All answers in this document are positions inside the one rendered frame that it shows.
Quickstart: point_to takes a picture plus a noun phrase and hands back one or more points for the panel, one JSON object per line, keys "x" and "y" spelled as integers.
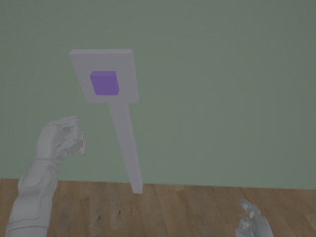
{"x": 84, "y": 62}

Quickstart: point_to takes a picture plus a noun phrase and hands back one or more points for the button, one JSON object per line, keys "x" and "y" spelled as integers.
{"x": 105, "y": 83}

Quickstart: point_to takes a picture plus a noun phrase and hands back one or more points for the robot left hand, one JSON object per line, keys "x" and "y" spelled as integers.
{"x": 54, "y": 146}

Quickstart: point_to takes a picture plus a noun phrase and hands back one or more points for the robot right hand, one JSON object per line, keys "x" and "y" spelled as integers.
{"x": 258, "y": 227}

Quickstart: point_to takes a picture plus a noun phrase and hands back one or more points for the left robot forearm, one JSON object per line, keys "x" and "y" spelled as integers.
{"x": 31, "y": 210}

